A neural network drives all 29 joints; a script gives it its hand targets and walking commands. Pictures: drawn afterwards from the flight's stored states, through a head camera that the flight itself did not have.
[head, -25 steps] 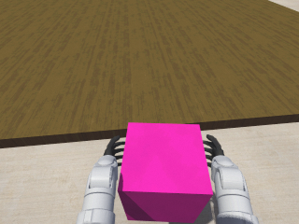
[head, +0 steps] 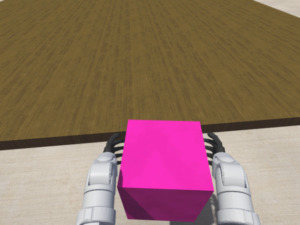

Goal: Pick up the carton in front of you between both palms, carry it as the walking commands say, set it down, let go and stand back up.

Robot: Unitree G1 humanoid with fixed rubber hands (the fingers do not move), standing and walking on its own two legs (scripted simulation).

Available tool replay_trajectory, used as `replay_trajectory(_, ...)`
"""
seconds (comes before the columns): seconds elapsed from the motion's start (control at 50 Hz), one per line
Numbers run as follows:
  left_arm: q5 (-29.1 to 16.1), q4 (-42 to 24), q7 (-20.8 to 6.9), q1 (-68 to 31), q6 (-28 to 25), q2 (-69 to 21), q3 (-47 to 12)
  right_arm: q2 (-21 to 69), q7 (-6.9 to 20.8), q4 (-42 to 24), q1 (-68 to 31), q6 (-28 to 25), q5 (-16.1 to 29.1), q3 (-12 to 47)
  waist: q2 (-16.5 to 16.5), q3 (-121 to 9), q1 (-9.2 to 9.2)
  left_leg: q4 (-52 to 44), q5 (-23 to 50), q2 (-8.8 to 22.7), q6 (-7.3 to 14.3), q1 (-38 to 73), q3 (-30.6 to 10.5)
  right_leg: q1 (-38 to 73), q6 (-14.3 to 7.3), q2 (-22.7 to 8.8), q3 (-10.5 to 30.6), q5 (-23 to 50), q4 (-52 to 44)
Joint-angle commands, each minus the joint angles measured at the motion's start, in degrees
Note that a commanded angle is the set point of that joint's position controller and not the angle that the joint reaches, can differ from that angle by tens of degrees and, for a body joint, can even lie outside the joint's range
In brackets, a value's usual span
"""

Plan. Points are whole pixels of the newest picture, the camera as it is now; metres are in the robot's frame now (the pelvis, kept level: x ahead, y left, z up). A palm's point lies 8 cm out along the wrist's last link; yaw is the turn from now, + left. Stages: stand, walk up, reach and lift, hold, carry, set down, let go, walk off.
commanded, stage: hold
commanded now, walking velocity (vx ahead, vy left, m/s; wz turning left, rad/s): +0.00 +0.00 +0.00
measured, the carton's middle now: (162, 172) +0.29 +0.00 -0.02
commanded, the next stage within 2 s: carry in 0.70 s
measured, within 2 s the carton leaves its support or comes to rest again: neither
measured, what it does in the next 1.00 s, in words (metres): shifts its weight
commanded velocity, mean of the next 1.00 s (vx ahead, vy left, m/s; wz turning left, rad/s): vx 0.17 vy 0.00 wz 0.00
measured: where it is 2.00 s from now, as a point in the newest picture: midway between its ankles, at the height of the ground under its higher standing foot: (165, 188)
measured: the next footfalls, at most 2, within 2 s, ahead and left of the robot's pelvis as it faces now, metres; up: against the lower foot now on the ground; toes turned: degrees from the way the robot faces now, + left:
right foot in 1.34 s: +0.33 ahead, -0.12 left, +0.00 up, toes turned -11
left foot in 1.74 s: +0.70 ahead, +0.04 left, +0.00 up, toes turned +8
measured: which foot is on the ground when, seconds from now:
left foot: down 0.00-1.00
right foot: down 0.00-1.00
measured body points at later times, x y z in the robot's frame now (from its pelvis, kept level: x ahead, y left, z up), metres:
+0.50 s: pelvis +0.01 +0.00 +0.00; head -0.04 +0.00 +0.45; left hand +0.30 +0.15 +0.04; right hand +0.31 -0.15 +0.05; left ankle +0.02 +0.13 -0.75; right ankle +0.01 -0.13 -0.75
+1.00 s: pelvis +0.06 -0.01 -0.01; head +0.03 -0.02 +0.44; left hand +0.35 +0.13 +0.06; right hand +0.35 -0.17 +0.06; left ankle +0.03 +0.12 -0.73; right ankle +0.01 -0.14 -0.75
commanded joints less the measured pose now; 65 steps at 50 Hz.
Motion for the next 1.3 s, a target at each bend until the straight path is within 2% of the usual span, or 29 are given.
replay_trajectory(0.0, -15.42, -2.69, -13.84, -32.39, -2.59, -51.47, -31.66, 53.54, 13.23, 0.42, -27.99, -1.17, 14.39, 31.17, 0.15, -11.94, -0.09, -3.08, 3.76, -3.01, -0.26, 2.76, 4.02, -0.44, 0.47, 2.65, -3.84, 4.57, -3.67)
replay_trajectory(0.18, -15.24, -1.93, -13.65, -32.12, -2.54, -51.76, -31.24, 52.99, 13.36, 1.19, -27.96, -1.21, 14.00, 30.56, 0.31, -11.98, -0.14, -3.30, 4.66, -2.93, -0.50, 3.37, 3.94, -0.35, 0.34, 2.77, -4.02, 5.08, -3.74)
replay_trajectory(0.46, -15.78, -4.23, -13.15, -28.70, -2.14, -51.39, -31.88, 52.28, 13.20, -1.26, -24.86, -0.97, 14.55, 31.39, 0.40, -12.81, -0.09, -3.39, 9.81, -3.05, -0.73, 4.74, 3.64, 1.02, 0.46, 3.07, -3.70, 9.88, -3.77)
replay_trajectory(0.66, -15.90, -5.19, -13.17, -27.76, -1.99, -50.81, -32.10, 52.34, 13.00, -2.23, -23.85, -0.79, 14.73, 31.77, 0.19, -12.65, 0.02, -3.45, 10.22, -3.20, -0.64, 4.67, 3.63, 1.29, 0.58, 3.01, -3.49, 10.72, -3.89)
replay_trajectory(0.68, -16.33, -5.85, -13.22, -29.02, -1.92, -51.65, -33.23, 52.53, 12.98, -2.52, -24.70, -0.56, 15.16, 32.94, 1.22, -11.52, 0.33, 0.75, 0.74, 6.89, 0.88, -2.95, 2.64, -5.96, -0.55, -6.67, -1.73, 1.18, 0.57)
replay_trajectory(0.7, -16.60, -5.79, -13.21, -28.92, -1.75, -51.08, -32.95, 52.33, 12.83, -2.74, -24.36, -0.50, 15.08, 32.67, 1.15, -12.87, 0.22, -1.21, -12.74, 6.33, 1.56, -5.03, 0.07, -7.54, -1.26, -5.87, -0.19, -11.68, -0.38)
replay_trajectory(0.72, -17.22, -7.32, -13.14, -29.11, -1.65, -51.05, -34.29, 52.11, 12.61, -4.51, -24.43, -0.36, 15.96, 33.92, 1.37, -11.67, 0.13, -2.42, -24.87, 6.02, 2.02, -7.96, -0.77, -10.89, -1.57, -5.12, 0.14, -23.02, -1.01)
replay_trajectory(0.74, -18.04, -9.03, -13.00, -29.77, -1.45, -51.27, -35.66, 52.17, 12.36, -6.06, -24.82, -0.06, 16.89, 35.13, 1.62, -10.33, -0.08, -2.79, -30.70, 6.52, 2.48, -9.69, -1.47, -13.64, -1.64, -4.92, -0.09, -27.81, -0.42)
replay_trajectory(0.76, -18.83, -10.70, -12.79, -30.29, -1.08, -51.37, -36.86, 52.31, 12.02, -7.94, -25.58, 0.34, 17.96, 36.51, 2.36, -10.08, -0.07, -2.77, -29.53, 7.72, 3.04, -9.99, -2.17, -15.07, -1.45, -4.99, -1.53, -25.49, 1.64)
replay_trajectory(0.82, -22.10, -16.43, -11.90, -29.88, 1.54, -50.94, -41.74, 51.38, 10.59, -13.79, -23.78, 2.95, 20.30, 40.81, 5.54, -16.90, -0.10, -3.52, -23.39, 11.00, 4.44, -7.14, -3.99, -14.02, -0.81, -3.19, -8.26, -12.53, 9.54)
replay_trajectory(0.86, -24.78, -19.86, -11.44, -29.36, 4.61, -49.81, -44.44, 49.95, 9.67, -17.72, -23.37, 6.06, 22.14, 43.71, 6.70, -16.92, -0.14, -3.32, -26.41, 11.99, 5.14, -9.09, -3.94, -13.73, -1.22, -3.02, -9.72, -14.88, 6.95)
replay_trajectory(0.88, -25.90, -21.24, -11.18, -29.21, 6.44, -48.95, -45.27, 48.93, 9.28, -19.46, -23.78, 7.88, 23.01, 44.72, 4.94, -15.36, -0.02, -0.82, -26.24, 11.05, 4.64, -12.73, -1.72, -11.84, -1.64, -4.40, -8.19, -16.99, 3.47)
replay_trajectory(0.9, -26.82, -22.05, -10.87, -28.78, 8.26, -47.81, -45.67, 48.04, 8.99, -20.75, -23.94, 9.78, 23.95, 45.50, -0.42, -13.86, 0.34, 5.54, -23.27, 8.33, 3.20, -18.17, 2.94, -8.35, -2.82, -8.37, -2.66, -19.53, -0.84)
replay_trajectory(0.92, -27.32, -22.35, -10.44, -27.27, 10.06, -46.43, -45.60, 47.26, 8.80, -21.96, -24.04, 11.69, 25.02, 46.25, -9.23, -13.50, 0.99, 16.63, -18.39, 4.91, 1.29, -25.30, 9.45, -2.97, -5.61, -14.70, 7.21, -22.12, -6.02)
replay_trajectory(0.94, -27.42, -23.11, -9.91, -25.74, 11.70, -45.60, -45.64, 47.08, 8.86, -23.61, -24.29, 13.53, 26.68, 47.47, -14.19, -11.59, 1.34, 21.03, -17.30, 3.13, 0.16, -34.06, 13.52, 2.46, -8.85, -19.83, 15.84, -17.01, -8.12)
replay_trajectory(0.96, -27.44, -25.03, -9.37, -25.01, 13.23, -45.35, -45.98, 47.32, 9.08, -25.34, -25.49, 15.11, 28.75, 48.89, -13.42, -10.10, 1.69, 19.35, -19.71, 4.09, 0.38, -36.67, 13.70, 3.72, -11.14, -21.40, 17.64, -8.62, -8.07)
replay_trajectory(0.98, -28.02, -27.35, -8.91, -24.92, 14.75, -45.57, -46.30, 47.99, 9.26, -26.37, -25.22, 16.49, 30.57, 49.91, -10.72, -10.81, 1.80, 16.23, -19.63, 4.32, 0.58, -34.67, 13.68, 4.03, -11.38, -21.01, 14.79, -2.44, -6.98)
replay_trajectory(1.02, -29.83, -31.78, -8.44, -25.23, 17.19, -46.66, -47.49, 49.11, 9.32, -28.71, -22.54, 18.56, 32.79, 50.87, -7.63, -15.76, 0.55, 5.69, -10.74, 1.83, 0.63, -22.09, 17.90, 1.48, -8.34, -16.85, 3.92, 2.98, -1.64)
replay_trajectory(1.04, -30.45, -33.24, -8.37, -23.53, 18.30, -46.77, -48.10, 49.47, 9.17, -29.61, -20.62, 19.50, 33.16, 50.74, -6.24, -18.65, 0.53, 1.31, -5.54, 1.21, 0.46, -9.86, 18.86, -4.34, -6.03, -13.84, -2.55, 0.10, 2.19)
replay_trajectory(1.06, -30.60, -34.12, -8.45, -21.57, 19.32, -46.73, -48.23, 49.70, 8.95, -30.13, -18.14, 20.40, 33.01, 50.15, -3.47, -21.85, -0.05, -0.87, -4.02, 3.93, 1.33, 5.54, 15.60, -14.37, -3.61, -11.29, -8.09, -2.33, 8.55)
replay_trajectory(1.08, -31.43, -36.53, -8.90, -22.29, 20.62, -47.23, -48.79, 48.66, 8.46, -30.20, -15.45, 20.95, 31.39, 48.99, 9.55, -21.59, -1.21, -6.24, -9.78, 15.51, 5.88, 13.69, -3.63, -26.32, -0.61, -6.77, -15.23, -5.11, 22.59)
replay_trajectory(1.1, -32.55, -37.19, -9.43, -22.60, 21.75, -47.31, -49.33, 48.23, 7.87, -31.13, -13.98, 21.57, 29.68, 48.26, 17.53, -18.69, -1.49, -6.19, 4.03, 25.18, 12.42, 20.40, -17.95, -41.04, 0.12, -3.10, -16.48, -16.38, 29.98)
replay_trajectory(1.12, -33.30, -37.08, -9.96, -22.83, 22.42, -47.65, -49.25, 49.42, 7.56, -33.03, -15.07, 22.53, 29.85, 48.32, 12.48, -16.24, -1.91, -4.95, 13.94, 27.09, 15.61, 21.02, -17.77, -46.01, -0.89, -5.04, -12.52, -22.80, 32.35)
replay_trajectory(1.14, -33.90, -37.64, -10.27, -21.88, 22.98, -47.96, -49.14, 50.20, 7.37, -34.66, -14.76, 23.38, 30.28, 48.46, 8.29, -16.31, -1.99, -4.38, 18.66, 26.50, 15.44, 21.34, -14.93, -47.28, -1.17, -5.98, -11.97, -24.41, 32.65)
replay_trajectory(1.16, -34.14, -38.40, -10.38, -20.75, 23.38, -48.27, -49.09, 50.75, 7.32, -36.72, -14.80, 23.92, 30.86, 48.78, 5.70, -17.02, -1.99, -5.15, 16.04, 25.69, 13.93, 21.57, -11.34, -47.26, -1.25, -6.71, -11.90, -22.93, 29.30)
replay_trajectory(1.18, -34.53, -38.90, -10.31, -21.33, 23.72, -48.62, -49.07, 50.60, 7.28, -38.60, -17.13, 24.41, 31.64, 49.11, 5.35, -17.03, -1.76, -5.78, 14.23, 23.65, 11.55, 19.53, -6.54, -44.37, -1.01, -6.94, -12.45, -18.91, 23.86)
replay_trajectory(1.2, -34.67, -39.40, -10.02, -21.41, 23.98, -48.47, -48.77, 50.08, 7.32, -39.85, -18.38, 24.96, 32.34, 49.36, 6.60, -17.54, -1.47, -6.15, 13.81, 21.16, 9.54, 15.77, -1.51, -38.77, -0.71, -5.87, -13.96, -13.67, 19.71)
replay_trajectory(1.24, -33.80, -39.87, -9.15, -20.38, 24.60, -47.42, -47.85, 48.45, 7.66, -40.36, -18.12, 26.10, 33.32, 49.50, 9.26, -17.55, -1.31, -6.15, 12.14, 18.20, 7.24, 9.30, 5.83, -29.18, -0.84, -3.53, -17.34, -6.35, 12.87)
replay_trajectory(1.28, -32.72, -39.85, -8.46, -19.17, 25.41, -46.35, -46.80, 46.99, 8.02, -40.06, -18.07, 27.15, 33.91, 49.53, 8.58, -17.74, -0.19, -1.11, 8.94, 15.27, 4.59, 0.04, 12.92, -13.77, -0.94, -1.24, -21.68, 2.31, 4.74)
